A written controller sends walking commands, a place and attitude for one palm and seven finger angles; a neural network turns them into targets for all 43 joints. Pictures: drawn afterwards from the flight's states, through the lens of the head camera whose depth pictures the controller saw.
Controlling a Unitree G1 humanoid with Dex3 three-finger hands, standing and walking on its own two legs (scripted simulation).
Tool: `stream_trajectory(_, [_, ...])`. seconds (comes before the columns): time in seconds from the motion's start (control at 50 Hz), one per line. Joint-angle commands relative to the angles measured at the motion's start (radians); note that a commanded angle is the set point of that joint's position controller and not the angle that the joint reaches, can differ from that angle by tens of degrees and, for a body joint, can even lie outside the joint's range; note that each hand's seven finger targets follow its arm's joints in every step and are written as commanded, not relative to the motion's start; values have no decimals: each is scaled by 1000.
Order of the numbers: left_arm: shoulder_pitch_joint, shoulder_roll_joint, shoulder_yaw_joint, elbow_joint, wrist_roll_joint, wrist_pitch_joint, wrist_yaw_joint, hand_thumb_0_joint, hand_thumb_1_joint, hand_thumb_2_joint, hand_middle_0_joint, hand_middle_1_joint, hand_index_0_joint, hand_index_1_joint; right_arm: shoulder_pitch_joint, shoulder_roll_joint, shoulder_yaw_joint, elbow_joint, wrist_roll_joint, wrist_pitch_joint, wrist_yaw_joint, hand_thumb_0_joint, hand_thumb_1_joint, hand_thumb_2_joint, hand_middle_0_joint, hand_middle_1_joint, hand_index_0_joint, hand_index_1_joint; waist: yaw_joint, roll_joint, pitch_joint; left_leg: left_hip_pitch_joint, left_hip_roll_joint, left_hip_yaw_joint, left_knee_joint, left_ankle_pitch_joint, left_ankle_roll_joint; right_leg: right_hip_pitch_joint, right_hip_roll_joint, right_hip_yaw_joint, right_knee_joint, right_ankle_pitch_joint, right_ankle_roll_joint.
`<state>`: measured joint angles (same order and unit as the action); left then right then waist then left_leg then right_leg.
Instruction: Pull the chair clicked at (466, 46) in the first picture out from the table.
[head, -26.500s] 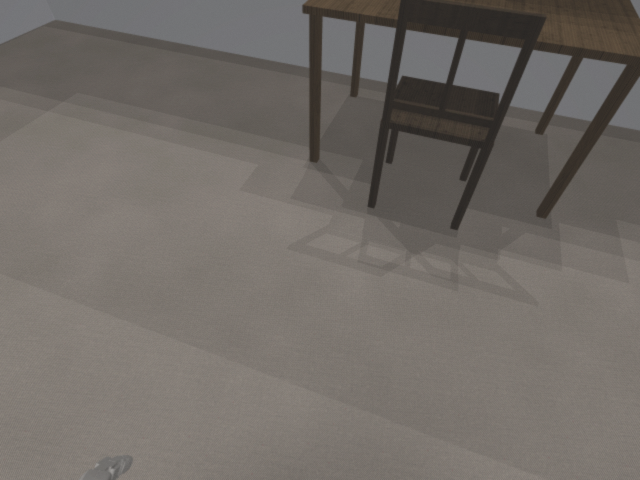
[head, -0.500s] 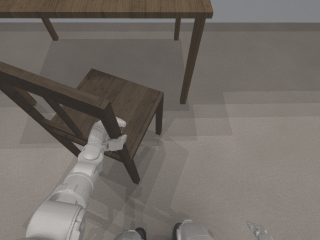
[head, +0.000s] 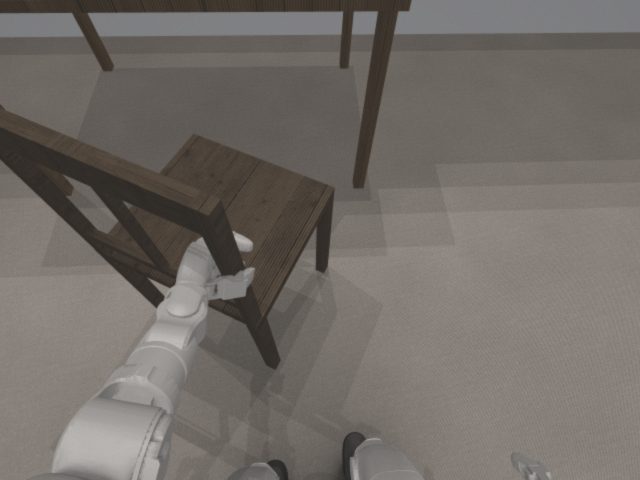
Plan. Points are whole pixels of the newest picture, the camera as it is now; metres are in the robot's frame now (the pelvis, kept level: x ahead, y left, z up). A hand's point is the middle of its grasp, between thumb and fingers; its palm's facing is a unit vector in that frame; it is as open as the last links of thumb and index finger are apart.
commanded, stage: step backward, pulling the chair out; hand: left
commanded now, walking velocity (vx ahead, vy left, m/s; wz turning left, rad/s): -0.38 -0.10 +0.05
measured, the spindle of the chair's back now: (134, 229) +0.49 +0.29 -0.10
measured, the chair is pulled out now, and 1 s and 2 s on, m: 0.38 0.56 0.59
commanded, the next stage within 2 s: stop walking, hand still on the chair in 1.00 s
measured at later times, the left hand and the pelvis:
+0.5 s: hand (242, 347) +0.28 +0.10 -0.07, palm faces -0.09 -0.98 -0.18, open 6.4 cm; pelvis -0.10 -0.01 +0.00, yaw +1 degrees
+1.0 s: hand (251, 409) +0.20 +0.08 -0.06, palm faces -0.03 -0.99 -0.17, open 6.5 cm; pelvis -0.15 -0.04 -0.01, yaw +4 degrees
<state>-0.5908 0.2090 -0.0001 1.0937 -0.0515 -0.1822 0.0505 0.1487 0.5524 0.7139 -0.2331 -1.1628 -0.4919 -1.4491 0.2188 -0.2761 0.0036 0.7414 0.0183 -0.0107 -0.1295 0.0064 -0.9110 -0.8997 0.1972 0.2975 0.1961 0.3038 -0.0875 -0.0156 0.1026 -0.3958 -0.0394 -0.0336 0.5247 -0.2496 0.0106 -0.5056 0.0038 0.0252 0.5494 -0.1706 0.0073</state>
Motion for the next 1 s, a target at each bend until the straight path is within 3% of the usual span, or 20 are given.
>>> stream_trajectory(0.0, [-325, 97, 22, -189, 7, -95, 4, 0, 900, 900, -500, -1450, -500, -1450, 68, -104, -45, -59, -11, -24, 12, 0, -900, -900, 200, 300, 200, 300, 24, 227, -487, 352, 301, -218, -81, 768, 92, 79, 29, 16, 138, -216, -5])
stream_trajectory(0.06, [-337, 103, 24, -153, 20, -107, 5, 0, 900, 900, -500, -1450, -500, -1450, 99, -104, -51, -19, -11, -44, 31, 0, -900, -900, 200, 300, 200, 300, 10, 213, -524, 496, 262, -151, 55, 979, 63, 102, 13, 29, -27, 56, -1])
stream_trajectory(0.1, [-336, 128, 38, -110, 33, -111, 4, 0, 900, 900, -500, -1450, -500, -1450, 95, -114, -55, -3, -5, -49, 32, 0, -900, -900, 200, 300, 200, 300, 11, 192, -513, 402, 216, -105, 80, 880, 28, 151, -1, 28, -67, 221, 2])
stream_trajectory(0.14, [-328, 170, 63, -129, 37, -130, 6, 0, 900, 900, -500, -1450, -500, -1450, 90, -103, -50, -17, 7, -52, 24, 0, -900, -900, 200, 300, 200, 300, 12, 81, -546, 223, 149, -39, 136, 540, -11, 291, -68, 80, -100, 587, 11])
stream_trajectory(0.18, [-274, 249, 117, -76, 26, -116, 12, 0, 900, 900, -500, -1450, -500, -1450, 65, -112, -41, -64, 27, -55, 7, 0, -900, -900, 200, 300, 200, 300, 31, -118, -570, -46, 33, -24, 307, -165, -56, 503, -246, 158, -77, 965, -14])
stream_trajectory(0.26, [-311, 192, 81, -93, 31, -90, 8, 0, 900, 900, -500, -1450, -500, -1450, 18, -103, -29, -39, 16, -58, 2, 0, -900, -900, 200, 300, 200, 300, 46, -16, -521, -48, 38, -86, 362, -226, -42, 392, -272, 157, -122, 524, -104])
stream_trajectory(0.3, [-288, 191, 77, -92, 25, -84, 17, 0, 900, 900, -500, -1450, -500, -1450, 42, -112, -19, -24, 11, -57, -4, 0, -900, -900, 200, 300, 200, 300, 27, -8, -492, 19, 41, -62, 146, -135, -37, 379, -217, 90, -114, 471, -78])
stream_trajectory(0.36, [-316, 137, 29, -157, 15, -97, 26, 0, 900, 900, -500, -1450, -500, -1450, 69, -141, -20, -31, 15, -59, -14, 0, -900, -900, 200, 300, 200, 300, 11, 46, -523, 138, 149, -133, -101, 419, 19, 306, -50, -6, -40, 325, 38])
stream_trajectory(0.4, [-336, 83, -1, -167, 5, -97, 22, 0, 900, 900, -500, -1450, -500, -1450, 81, -121, -23, -48, 26, -52, -5, 0, -900, -900, 200, 300, 200, 300, 14, 24, -540, 227, 191, -134, -41, 585, 45, 252, 7, 12, -34, 253, 67])
stream_trajectory(0.42, [-383, 51, -33, -221, 4, -109, 8, 0, 900, 900, -500, -1450, -500, -1450, 60, -98, -18, -57, 11, -51, -8, 0, -900, -900, 200, 300, 200, 300, 7, 184, -562, 245, 191, -134, -42, 630, 38, 237, -7, 3, -5, 254, 31])
stream_trajectory(0.46, [-392, 80, -11, -205, 9, -114, 5, 0, 900, 900, -500, -1450, -500, -1450, 60, -97, -27, -39, -2, -47, -8, 0, -900, -900, 200, 300, 200, 300, 8, 261, -556, 282, 228, -153, -58, 719, 38, 175, 3, 11, 70, 68, 8])
stream_trajectory(0.52, [-350, 99, 14, -189, 4, -115, 8, 0, 900, 900, -500, -1450, -500, -1450, 59, -100, -37, -48, -1, -46, 0, 0, -900, -900, 200, 300, 200, 300, 26, 215, -514, 265, 260, -171, -61, 672, 64, 163, 21, 22, 66, -94, 1])
stream_trajectory(0.6, [-338, 135, 41, -168, 6, -116, 8, 0, 900, 900, -500, -1450, -500, -1450, 46, -100, -40, -46, 17, -52, -4, 0, -900, -900, 200, 300, 200, 300, 25, 103, -511, 125, 186, -76, 18, 507, 14, 295, -20, 47, -14, 295, 7])
stream_trajectory(0.66, [-319, 171, 56, -141, 3, -129, 17, 0, 900, 900, -500, -1450, -500, -1450, 32, -90, -31, -64, 36, -64, -8, 0, -900, -900, 200, 300, 200, 300, 34, -43, -460, -19, 66, -14, 103, -77, -25, 226, -144, 154, -158, -19, -35])
stream_trajectory(0.72, [-253, 186, 66, -80, 14, -124, 25, 0, 900, 900, -500, -1450, -500, -1450, 44, -97, -34, -61, 36, -70, -5, 0, -900, -900, 200, 300, 200, 300, 56, -134, -482, 27, -12, 4, 391, -272, -31, 180, -254, 260, -336, -199, -65])
stream_trajectory(0.76, [-283, 158, 54, -83, 22, -118, 23, 0, 900, 900, -500, -1450, -500, -1450, 53, -95, -21, -46, 29, -71, -5, 0, -900, -900, 200, 300, 200, 300, 42, -109, -526, 27, 7, -21, 392, -278, -24, 253, -259, 211, -292, -79, -79])
stream_trajectory(0.82, [-302, 156, 47, -69, 11, -109, 33, 0, 900, 900, -500, -1450, -500, -1450, 87, -113, -3, -23, 29, -74, -13, 0, -900, -900, 200, 300, 200, 300, 19, -67, -510, 119, 24, -10, 59, -190, -13, 253, -190, 88, -211, 4, -54])
stream_trajectory(0.88, [-339, 93, 0, -83, -2, -121, 36, 0, 900, 900, -500, -1450, -500, -1450, 71, -142, 7, -37, 32, -78, -27, 0, -900, -900, 200, 300, 200, 300, 30, 163, -455, 83, 173, -165, -166, 127, 51, 196, -12, -27, -4, -7, 33])
stream_trajectory(0.94, [-436, 34, -45, -183, -23, -122, 15, 0, 900, 900, -500, -1450, -500, -1450, 60, -91, 15, -64, 27, -76, -30, 0, -900, -900, 200, 300, 200, 300, 35, 197, -473, 83, 202, -143, -133, 232, 54, 244, -5, 2, 50, -5, 16])
stream_trajectory(0.98, [-425, 76, -15, -174, -18, -114, 15, 0, 900, 900, -500, -1450, -500, -1450, 70, -106, 4, -58, 27, -68, -36, 0, -900, -900, 200, 300, 200, 300, 38, 158, -461, 75, 189, -114, -89, 319, 32, 252, -1, 9, 45, 66, 9])
